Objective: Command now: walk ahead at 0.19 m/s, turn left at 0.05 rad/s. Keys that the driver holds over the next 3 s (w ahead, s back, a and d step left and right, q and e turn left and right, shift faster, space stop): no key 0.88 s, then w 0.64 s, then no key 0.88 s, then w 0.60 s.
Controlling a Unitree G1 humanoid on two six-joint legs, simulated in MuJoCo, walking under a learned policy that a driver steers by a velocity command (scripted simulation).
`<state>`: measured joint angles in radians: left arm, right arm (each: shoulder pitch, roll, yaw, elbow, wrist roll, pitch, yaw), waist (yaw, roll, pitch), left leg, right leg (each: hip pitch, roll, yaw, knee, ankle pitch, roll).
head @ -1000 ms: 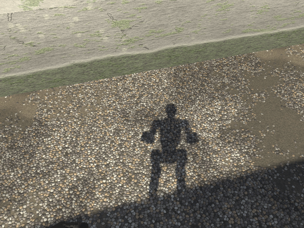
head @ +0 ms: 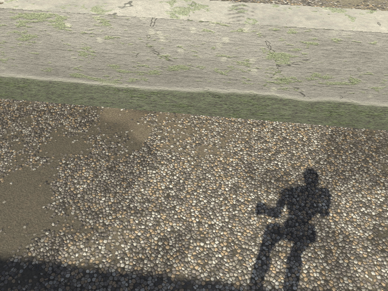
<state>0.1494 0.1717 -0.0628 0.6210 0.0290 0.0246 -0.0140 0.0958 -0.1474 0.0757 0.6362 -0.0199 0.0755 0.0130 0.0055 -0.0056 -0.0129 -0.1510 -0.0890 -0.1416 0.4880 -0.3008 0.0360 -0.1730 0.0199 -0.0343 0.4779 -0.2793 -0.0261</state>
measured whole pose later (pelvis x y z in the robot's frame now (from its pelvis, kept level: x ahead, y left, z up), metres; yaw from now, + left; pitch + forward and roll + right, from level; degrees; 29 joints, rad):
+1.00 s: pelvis +0.01 -0.01 +0.01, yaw -2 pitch +1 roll +0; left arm 0.24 0.22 -0.07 0.73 0.02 0.07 0.02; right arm 0.26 -0.20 0.06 0.71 -0.02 0.07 -0.01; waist -0.01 0.00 -0.02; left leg -0.09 -0.05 -0.12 0.30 -0.22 0.02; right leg -0.13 0.05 0.02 0.31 -0.20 -0.04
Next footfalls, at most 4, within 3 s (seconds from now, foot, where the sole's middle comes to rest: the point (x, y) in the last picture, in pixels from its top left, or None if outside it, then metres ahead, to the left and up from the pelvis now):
none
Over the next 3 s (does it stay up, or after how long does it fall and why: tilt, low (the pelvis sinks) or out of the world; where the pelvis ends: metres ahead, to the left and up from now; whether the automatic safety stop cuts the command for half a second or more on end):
stays up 0.01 0.00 -0.01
